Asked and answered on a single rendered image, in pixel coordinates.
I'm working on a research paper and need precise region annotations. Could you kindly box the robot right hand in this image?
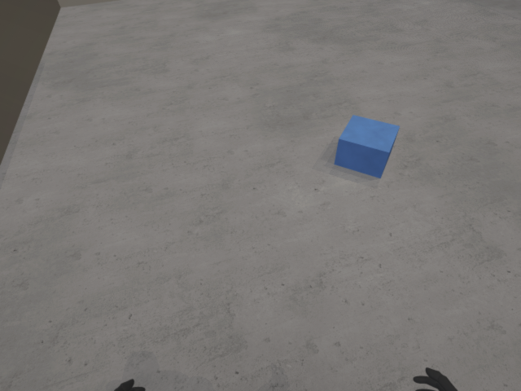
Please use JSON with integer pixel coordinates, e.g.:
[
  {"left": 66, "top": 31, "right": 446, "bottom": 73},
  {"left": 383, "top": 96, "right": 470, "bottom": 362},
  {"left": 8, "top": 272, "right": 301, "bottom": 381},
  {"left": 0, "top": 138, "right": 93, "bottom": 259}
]
[{"left": 414, "top": 367, "right": 457, "bottom": 391}]

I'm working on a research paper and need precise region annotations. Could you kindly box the carton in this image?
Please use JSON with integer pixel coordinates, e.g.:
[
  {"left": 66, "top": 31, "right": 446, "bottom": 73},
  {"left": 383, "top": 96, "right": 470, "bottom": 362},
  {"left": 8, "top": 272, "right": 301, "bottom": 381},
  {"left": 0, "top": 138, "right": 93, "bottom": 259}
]
[{"left": 334, "top": 115, "right": 400, "bottom": 178}]

